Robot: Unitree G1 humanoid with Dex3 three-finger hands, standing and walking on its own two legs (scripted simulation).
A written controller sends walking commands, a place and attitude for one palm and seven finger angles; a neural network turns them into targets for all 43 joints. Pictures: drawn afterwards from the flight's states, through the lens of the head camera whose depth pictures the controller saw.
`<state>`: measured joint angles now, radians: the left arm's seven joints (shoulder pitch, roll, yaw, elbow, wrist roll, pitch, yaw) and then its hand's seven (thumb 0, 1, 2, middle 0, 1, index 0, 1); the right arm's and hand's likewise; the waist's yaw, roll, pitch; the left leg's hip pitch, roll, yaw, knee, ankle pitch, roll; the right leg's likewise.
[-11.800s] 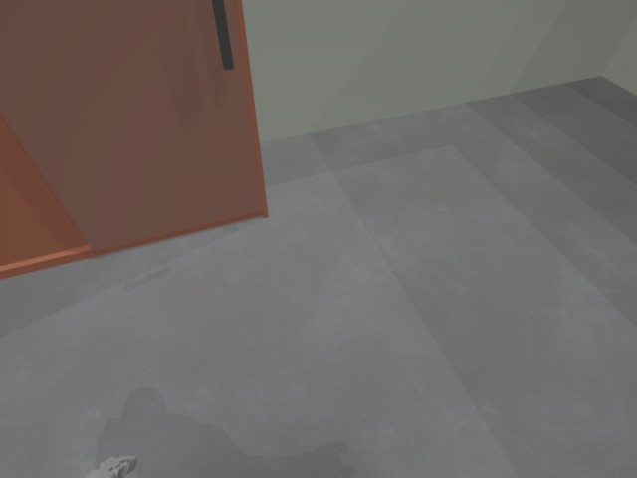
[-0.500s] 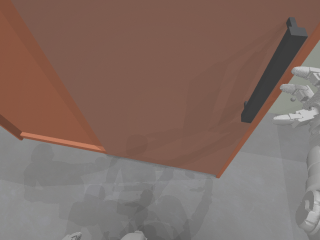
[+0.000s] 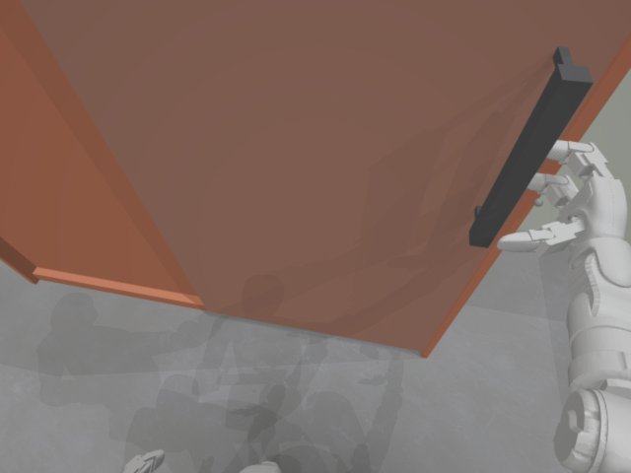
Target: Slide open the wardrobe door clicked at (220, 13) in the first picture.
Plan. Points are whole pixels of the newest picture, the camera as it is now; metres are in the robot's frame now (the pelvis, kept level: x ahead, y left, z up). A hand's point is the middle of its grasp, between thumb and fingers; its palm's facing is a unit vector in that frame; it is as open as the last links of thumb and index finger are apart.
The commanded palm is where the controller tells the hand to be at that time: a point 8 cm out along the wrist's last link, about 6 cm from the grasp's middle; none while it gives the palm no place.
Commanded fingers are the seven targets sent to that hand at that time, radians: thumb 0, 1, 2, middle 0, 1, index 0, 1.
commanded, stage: feel for the door with the fingertips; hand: right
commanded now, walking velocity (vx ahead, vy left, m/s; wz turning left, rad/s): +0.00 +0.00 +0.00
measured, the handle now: (513, 163) +0.50 -0.18 +0.12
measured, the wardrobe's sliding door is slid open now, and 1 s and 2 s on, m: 0.00 0.00 0.00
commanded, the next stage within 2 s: slide the fingers in behind the handle in 0.34 s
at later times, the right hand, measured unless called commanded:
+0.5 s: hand (550, 191) +0.46 -0.22 +0.11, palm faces +0.06 +1.00 +0.00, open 13.6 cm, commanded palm +0.44 -0.26 +0.11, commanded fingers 0.00 0.50 -0.30 0.30 1.20 0.30 1.20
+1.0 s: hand (534, 200) +0.46 -0.21 +0.10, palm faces +0.07 +1.00 +0.01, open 14.0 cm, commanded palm +0.42 -0.25 +0.11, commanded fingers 0.00 0.50 -0.30 0.30 1.20 0.30 1.20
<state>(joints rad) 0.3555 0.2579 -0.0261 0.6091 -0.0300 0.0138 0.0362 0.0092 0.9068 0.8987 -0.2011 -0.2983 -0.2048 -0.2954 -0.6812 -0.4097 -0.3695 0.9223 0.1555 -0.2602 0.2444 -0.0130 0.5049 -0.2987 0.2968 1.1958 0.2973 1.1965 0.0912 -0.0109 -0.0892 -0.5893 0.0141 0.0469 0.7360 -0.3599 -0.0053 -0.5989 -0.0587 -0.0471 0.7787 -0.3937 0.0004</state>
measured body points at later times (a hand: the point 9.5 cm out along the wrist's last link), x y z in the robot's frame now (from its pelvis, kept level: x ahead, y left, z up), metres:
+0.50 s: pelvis -0.02 +0.01 -0.01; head +0.07 -0.01 +0.44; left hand +0.01 +0.28 -0.12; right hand +0.45 -0.27 +0.12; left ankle +0.00 +0.13 -0.71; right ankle -0.01 -0.12 -0.71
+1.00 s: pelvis -0.01 +0.00 +0.00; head +0.07 -0.02 +0.44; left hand +0.04 +0.25 -0.12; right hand +0.45 -0.26 +0.10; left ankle +0.00 +0.13 -0.71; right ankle -0.01 -0.12 -0.71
